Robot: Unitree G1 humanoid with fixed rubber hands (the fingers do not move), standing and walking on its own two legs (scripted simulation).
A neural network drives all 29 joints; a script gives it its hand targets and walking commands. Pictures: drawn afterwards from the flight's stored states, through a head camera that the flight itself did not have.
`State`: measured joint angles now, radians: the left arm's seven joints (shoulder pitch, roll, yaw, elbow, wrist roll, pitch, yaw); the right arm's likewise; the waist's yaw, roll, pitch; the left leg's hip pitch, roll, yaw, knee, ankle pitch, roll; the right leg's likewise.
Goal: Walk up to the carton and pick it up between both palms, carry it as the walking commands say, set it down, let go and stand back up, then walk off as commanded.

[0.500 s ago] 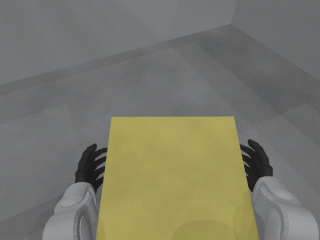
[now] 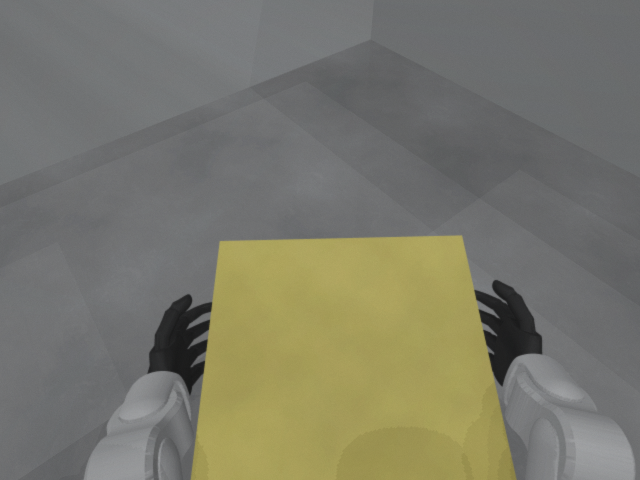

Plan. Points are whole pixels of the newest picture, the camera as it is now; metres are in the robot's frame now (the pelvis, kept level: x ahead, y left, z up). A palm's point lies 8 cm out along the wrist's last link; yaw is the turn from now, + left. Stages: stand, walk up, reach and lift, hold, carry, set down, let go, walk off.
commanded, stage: carry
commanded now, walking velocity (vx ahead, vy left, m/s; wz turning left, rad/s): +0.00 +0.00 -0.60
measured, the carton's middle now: (342, 374) +0.26 +0.00 +0.01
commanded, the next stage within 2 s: none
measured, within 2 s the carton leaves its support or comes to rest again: neither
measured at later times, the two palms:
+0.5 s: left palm (400, 346) +0.26 -0.06 +0.07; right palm out of the picture +0.16 -0.39 +0.06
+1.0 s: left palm (502, 368) +0.23 -0.16 +0.09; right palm out of the picture +0.05 -0.45 +0.12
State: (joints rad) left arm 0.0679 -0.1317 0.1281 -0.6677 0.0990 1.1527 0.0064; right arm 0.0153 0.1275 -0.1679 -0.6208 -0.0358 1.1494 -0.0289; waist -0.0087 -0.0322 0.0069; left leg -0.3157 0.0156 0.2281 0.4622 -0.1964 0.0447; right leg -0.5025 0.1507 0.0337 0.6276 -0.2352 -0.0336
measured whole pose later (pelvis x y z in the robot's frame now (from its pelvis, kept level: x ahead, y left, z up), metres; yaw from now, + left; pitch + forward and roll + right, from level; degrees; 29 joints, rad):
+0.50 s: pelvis -0.01 -0.15 -0.01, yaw -18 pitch +4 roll +3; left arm 0.05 -0.13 0.12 -0.62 0.10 1.19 0.02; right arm 0.02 0.11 -0.17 -0.59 -0.05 1.18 -0.03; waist -0.01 -0.01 0.01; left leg -0.45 0.13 0.24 1.08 -0.64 -0.12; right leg -0.48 0.00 0.05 0.67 -0.26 -0.02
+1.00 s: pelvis -0.06 -0.19 +0.01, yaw -33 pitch +3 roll -5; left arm 0.04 -0.13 0.13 -0.67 0.10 1.20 0.02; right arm 0.02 0.13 -0.17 -0.62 -0.04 1.16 -0.03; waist -0.01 -0.03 0.00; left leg -0.31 0.20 0.29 0.47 -0.21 0.02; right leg -0.55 -0.07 0.00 1.11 -0.33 0.05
